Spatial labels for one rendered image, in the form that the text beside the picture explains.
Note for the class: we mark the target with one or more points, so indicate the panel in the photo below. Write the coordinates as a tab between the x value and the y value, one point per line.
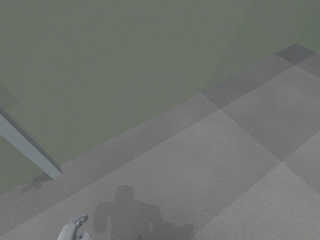
13	133

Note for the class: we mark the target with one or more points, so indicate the robot left hand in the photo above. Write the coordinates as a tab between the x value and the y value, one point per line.
69	231

